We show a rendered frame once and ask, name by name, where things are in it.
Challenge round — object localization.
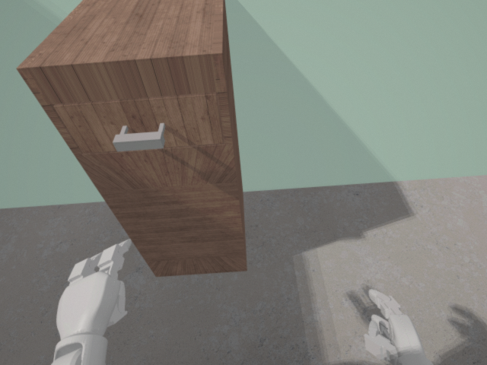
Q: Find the drawer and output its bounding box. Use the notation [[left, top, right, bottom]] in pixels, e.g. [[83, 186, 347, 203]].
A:
[[54, 92, 223, 154]]

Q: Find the robot right hand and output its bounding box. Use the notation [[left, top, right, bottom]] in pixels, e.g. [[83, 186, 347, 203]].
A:
[[364, 289, 425, 365]]

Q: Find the handle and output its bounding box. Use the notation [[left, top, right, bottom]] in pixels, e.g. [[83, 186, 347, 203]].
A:
[[113, 123, 165, 152]]

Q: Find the cabinet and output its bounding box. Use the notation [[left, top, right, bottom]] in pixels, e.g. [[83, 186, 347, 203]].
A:
[[16, 0, 247, 277]]

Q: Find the robot left hand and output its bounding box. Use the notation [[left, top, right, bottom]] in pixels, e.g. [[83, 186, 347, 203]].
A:
[[56, 239, 132, 340]]

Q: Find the left robot forearm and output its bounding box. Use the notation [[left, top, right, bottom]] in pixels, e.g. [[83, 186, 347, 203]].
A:
[[51, 332, 108, 365]]

